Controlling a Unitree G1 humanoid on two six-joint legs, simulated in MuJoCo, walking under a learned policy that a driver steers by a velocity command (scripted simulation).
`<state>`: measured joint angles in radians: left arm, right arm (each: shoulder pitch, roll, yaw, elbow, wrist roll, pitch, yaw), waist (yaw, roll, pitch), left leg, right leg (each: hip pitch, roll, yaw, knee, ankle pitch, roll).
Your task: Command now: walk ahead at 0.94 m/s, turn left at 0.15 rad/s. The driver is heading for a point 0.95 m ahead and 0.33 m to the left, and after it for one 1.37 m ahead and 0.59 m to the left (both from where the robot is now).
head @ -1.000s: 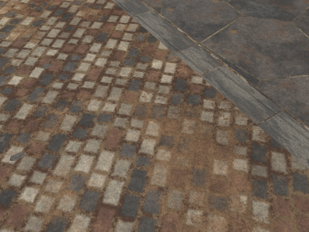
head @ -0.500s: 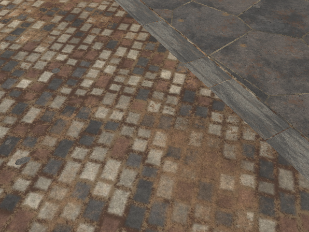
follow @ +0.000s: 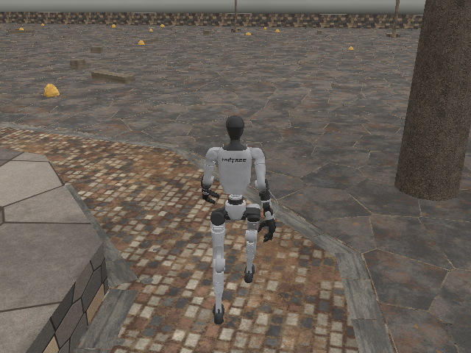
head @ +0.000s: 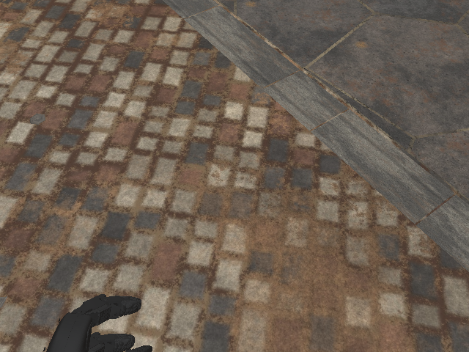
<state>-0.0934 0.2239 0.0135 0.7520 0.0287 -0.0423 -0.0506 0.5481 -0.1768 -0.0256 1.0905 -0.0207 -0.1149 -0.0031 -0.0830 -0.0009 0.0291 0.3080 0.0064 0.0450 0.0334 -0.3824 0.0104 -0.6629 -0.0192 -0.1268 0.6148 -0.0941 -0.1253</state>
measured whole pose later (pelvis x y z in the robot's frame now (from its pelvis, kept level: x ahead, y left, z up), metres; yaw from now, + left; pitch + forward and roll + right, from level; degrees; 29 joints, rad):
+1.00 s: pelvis +0.89 +0.15 +0.00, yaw +47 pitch +2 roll -2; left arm 0.09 0.28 0.02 0.65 0.06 -0.08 0.02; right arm 0.35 -0.36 -0.09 0.83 0.00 -0.06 0.01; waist -0.08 0.02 0.05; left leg -0.23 -0.12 -0.16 1.21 -0.40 0.13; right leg -0.47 -0.02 -0.01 0.63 -0.20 0.04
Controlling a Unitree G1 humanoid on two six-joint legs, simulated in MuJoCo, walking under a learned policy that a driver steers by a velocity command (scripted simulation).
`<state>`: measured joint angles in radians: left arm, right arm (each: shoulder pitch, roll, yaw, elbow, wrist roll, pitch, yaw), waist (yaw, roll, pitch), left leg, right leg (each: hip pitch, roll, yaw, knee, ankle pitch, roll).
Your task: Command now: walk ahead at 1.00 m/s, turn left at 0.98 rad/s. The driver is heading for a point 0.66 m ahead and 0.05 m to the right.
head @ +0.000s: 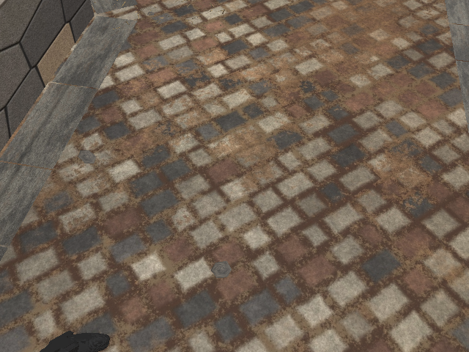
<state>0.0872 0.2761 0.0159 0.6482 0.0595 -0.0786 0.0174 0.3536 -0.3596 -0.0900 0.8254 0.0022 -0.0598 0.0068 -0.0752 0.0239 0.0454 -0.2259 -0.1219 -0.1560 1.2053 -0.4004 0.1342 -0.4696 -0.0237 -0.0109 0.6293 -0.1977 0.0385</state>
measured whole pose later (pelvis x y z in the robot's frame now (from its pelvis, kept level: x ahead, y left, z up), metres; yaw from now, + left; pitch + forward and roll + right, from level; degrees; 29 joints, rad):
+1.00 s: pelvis +0.76 +0.09 +0.01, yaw +5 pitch +1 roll -1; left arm 0.14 0.24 0.01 0.80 0.03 -0.07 -0.04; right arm 0.13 -0.27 -0.02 0.79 0.01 -0.02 -0.04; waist 0.02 0.00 0.07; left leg -0.50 0.05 -0.10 1.04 -0.47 -0.06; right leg -0.39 0.11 -0.02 0.44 -0.07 -0.10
